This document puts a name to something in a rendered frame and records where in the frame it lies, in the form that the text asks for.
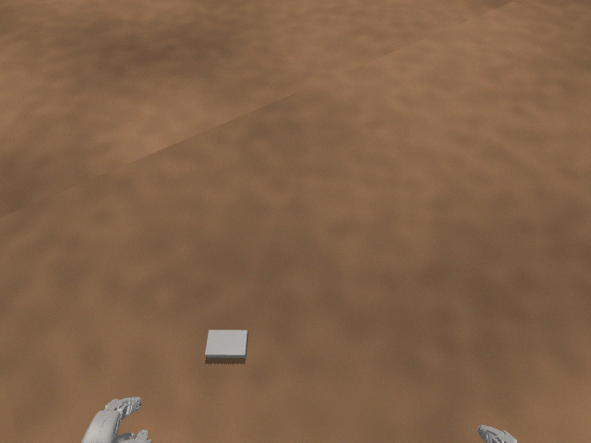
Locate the right robot hand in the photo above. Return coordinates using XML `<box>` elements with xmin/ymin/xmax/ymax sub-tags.
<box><xmin>477</xmin><ymin>425</ymin><xmax>517</xmax><ymax>443</ymax></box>

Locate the small box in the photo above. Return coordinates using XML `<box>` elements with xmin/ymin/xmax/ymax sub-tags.
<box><xmin>205</xmin><ymin>329</ymin><xmax>248</xmax><ymax>358</ymax></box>

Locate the left robot hand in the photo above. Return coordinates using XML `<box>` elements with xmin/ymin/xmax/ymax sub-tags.
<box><xmin>81</xmin><ymin>397</ymin><xmax>151</xmax><ymax>443</ymax></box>

